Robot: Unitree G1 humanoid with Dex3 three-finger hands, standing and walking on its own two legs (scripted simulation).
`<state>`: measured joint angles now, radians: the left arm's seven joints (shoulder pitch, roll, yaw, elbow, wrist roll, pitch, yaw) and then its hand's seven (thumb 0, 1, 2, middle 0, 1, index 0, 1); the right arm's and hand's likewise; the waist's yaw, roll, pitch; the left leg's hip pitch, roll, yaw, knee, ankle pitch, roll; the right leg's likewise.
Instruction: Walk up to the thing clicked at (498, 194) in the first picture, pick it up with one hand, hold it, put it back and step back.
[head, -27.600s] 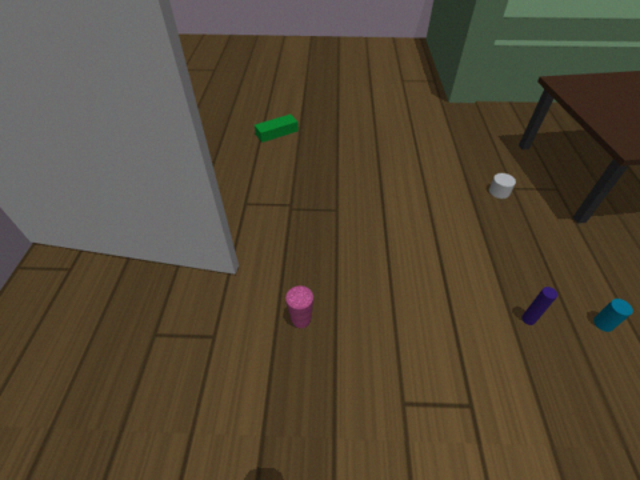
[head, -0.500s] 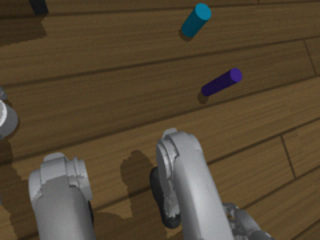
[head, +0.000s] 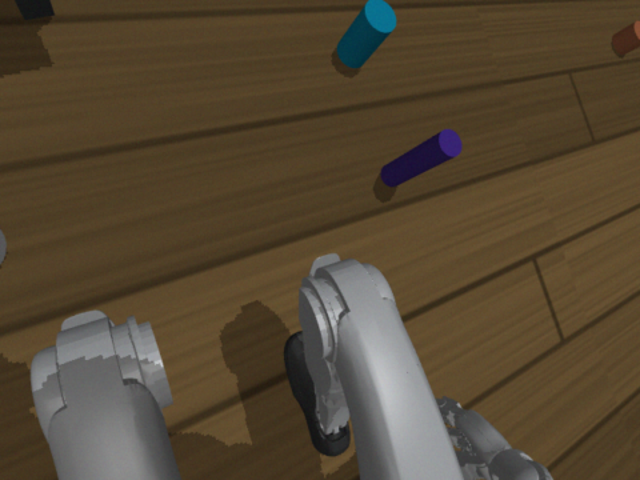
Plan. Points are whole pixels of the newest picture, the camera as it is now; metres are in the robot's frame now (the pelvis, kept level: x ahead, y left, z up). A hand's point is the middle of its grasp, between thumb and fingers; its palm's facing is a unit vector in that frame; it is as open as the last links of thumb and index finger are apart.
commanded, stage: rest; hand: left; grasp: from above
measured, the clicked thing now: out of the picture +0.42 +0.34 -0.26
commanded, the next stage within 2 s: open in 0.04 s
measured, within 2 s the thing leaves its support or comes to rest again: rests again in 1.70 s
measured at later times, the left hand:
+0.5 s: hand out of the picture +0.41 +0.33 -0.23, palm faces -0.46 -0.15 -0.88, open 12.6 cm
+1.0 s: hand out of the picture +0.41 +0.33 -0.23, palm faces -0.46 -0.16 -0.88, open 13.8 cm
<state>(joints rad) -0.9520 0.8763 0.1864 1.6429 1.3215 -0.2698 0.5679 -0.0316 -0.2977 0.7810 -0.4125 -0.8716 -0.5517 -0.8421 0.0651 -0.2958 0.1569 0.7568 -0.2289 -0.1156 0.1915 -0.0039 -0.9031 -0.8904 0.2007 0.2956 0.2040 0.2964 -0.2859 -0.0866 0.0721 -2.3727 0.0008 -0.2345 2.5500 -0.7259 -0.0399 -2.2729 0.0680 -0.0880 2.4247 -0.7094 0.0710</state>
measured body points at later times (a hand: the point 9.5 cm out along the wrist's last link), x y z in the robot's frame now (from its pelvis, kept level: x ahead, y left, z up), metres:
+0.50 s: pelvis -0.01 +0.00 +0.00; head +0.25 +0.12 +0.35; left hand +0.43 +0.33 -0.18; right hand +0.06 -0.26 -0.08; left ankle +0.06 +0.13 -0.26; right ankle +0.10 -0.13 -0.26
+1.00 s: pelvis -0.01 +0.00 +0.00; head +0.26 +0.12 +0.35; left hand +0.43 +0.34 -0.18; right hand +0.07 -0.26 -0.07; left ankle +0.06 +0.13 -0.26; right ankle +0.10 -0.13 -0.26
